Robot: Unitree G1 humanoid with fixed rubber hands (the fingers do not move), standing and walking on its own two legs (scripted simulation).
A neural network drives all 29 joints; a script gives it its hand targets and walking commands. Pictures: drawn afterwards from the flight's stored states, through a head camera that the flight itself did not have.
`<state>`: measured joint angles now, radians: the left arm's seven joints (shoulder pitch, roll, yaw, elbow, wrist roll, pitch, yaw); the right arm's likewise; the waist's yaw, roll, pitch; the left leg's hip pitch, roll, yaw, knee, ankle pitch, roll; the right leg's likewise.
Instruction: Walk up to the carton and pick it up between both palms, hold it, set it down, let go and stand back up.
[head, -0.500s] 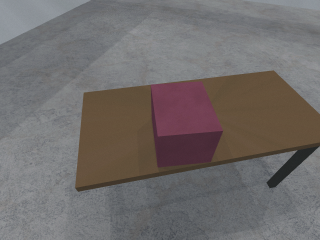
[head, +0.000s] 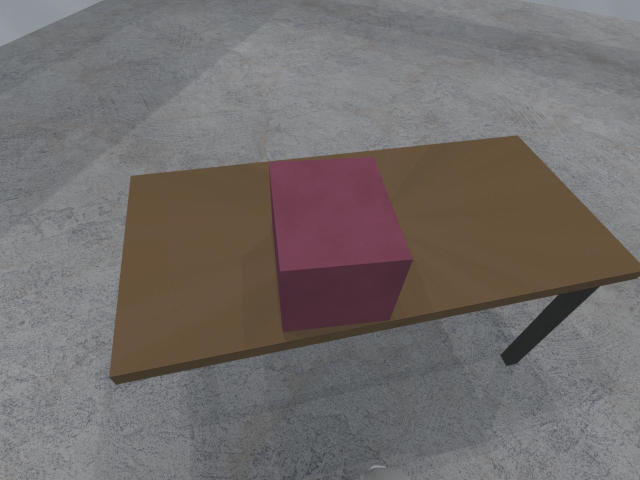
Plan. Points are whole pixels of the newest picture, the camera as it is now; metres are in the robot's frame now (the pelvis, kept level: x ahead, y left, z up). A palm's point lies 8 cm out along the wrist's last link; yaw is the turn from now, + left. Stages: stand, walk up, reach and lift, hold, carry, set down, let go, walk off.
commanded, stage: walk up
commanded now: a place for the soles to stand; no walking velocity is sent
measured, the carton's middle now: (329, 241) +0.55 -0.01 -0.10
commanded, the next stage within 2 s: reach and lift in 1.82 s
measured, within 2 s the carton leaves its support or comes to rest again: neither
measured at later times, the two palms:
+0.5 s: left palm out of the picture +0.09 +0.16 -0.14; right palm out of the picture +0.14 -0.34 -0.13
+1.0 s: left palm out of the picture +0.08 +0.15 -0.12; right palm out of the picture +0.17 -0.34 -0.12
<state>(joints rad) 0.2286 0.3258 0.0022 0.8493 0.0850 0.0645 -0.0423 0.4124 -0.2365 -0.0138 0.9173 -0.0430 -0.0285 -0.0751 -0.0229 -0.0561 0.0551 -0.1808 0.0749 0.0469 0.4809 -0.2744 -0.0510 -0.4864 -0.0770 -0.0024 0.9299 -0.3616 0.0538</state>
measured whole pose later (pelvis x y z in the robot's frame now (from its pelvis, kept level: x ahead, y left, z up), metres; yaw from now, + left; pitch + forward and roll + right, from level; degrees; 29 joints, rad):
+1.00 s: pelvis +0.07 -0.11 +0.00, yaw +13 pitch -1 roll -1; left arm 0.25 0.24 -0.03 0.88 0.02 0.00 0.01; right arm 0.29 -0.25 0.02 0.90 -0.01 0.00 0.00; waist 0.00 0.02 0.03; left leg -0.26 -0.03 -0.06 0.53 -0.25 0.02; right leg -0.20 -0.05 -0.16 0.49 -0.27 -0.01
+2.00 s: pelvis +0.05 -0.11 -0.03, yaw +16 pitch +1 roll +0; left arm 0.06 0.33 0.05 0.54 0.01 0.49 0.02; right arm -0.06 -0.22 -0.05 0.93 -0.04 0.01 0.08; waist 0.01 -0.02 0.10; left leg -0.46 0.00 0.00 0.81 -0.35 0.01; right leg -0.40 -0.03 -0.09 0.80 -0.39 -0.02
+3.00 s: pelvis +0.07 -0.10 +0.01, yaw +13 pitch -4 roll +0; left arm 0.18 0.21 0.01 0.57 -0.04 -0.02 -0.01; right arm 0.14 -0.11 -0.04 0.76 0.03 -0.29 -0.01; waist 0.03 -0.04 0.04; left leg -0.14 0.02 0.05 0.43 -0.23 0.00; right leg -0.10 0.01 -0.03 0.41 -0.25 -0.01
